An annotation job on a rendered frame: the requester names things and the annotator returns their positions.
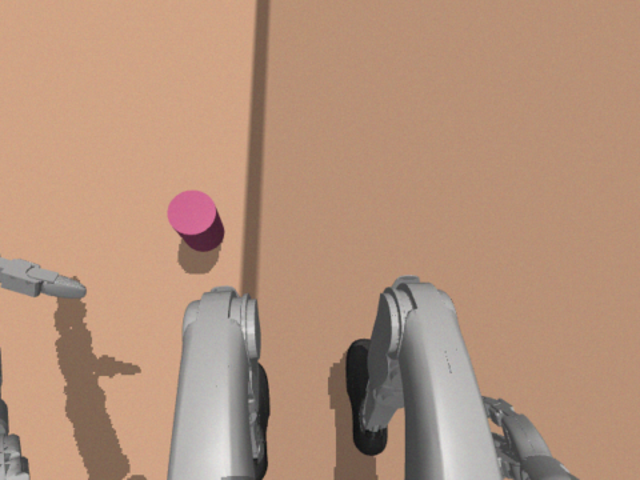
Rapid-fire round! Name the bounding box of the left robot arm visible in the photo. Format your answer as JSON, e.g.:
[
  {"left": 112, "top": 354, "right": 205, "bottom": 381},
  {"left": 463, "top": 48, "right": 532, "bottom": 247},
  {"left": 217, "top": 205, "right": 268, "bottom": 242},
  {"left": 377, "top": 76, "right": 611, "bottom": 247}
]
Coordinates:
[{"left": 0, "top": 349, "right": 30, "bottom": 480}]

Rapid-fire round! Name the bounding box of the can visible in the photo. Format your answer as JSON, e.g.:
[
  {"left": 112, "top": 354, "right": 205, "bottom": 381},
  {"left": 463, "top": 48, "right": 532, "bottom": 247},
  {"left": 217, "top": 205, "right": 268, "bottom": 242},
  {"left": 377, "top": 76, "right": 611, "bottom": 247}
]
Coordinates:
[{"left": 167, "top": 190, "right": 224, "bottom": 252}]

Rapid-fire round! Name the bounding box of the right robot foot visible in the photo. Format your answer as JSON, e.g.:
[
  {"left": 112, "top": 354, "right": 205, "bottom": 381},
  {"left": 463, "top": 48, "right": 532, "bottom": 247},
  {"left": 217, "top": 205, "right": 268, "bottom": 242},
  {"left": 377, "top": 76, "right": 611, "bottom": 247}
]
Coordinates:
[{"left": 346, "top": 339, "right": 388, "bottom": 456}]

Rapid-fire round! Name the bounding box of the right robot arm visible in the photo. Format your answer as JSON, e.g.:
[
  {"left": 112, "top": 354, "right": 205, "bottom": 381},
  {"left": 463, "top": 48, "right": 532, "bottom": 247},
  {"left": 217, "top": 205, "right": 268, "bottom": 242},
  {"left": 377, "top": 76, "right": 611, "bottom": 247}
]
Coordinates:
[{"left": 520, "top": 455, "right": 579, "bottom": 480}]

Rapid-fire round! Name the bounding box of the left robot hand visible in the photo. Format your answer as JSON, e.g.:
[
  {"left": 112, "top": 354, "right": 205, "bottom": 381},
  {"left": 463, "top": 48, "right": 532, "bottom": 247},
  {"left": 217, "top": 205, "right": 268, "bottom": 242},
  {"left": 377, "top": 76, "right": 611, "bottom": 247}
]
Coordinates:
[{"left": 0, "top": 253, "right": 86, "bottom": 299}]

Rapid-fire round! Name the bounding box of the right robot hand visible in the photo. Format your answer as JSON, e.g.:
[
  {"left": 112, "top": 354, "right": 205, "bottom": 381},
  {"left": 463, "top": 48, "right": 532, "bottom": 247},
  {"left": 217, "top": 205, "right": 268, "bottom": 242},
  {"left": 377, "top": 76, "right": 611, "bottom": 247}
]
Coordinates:
[{"left": 482, "top": 396, "right": 553, "bottom": 480}]

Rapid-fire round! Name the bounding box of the left robot foot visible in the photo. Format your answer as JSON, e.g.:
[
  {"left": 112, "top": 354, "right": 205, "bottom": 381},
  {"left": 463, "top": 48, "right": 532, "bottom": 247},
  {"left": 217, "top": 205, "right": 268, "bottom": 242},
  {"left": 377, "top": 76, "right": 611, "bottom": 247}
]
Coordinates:
[{"left": 253, "top": 363, "right": 270, "bottom": 480}]

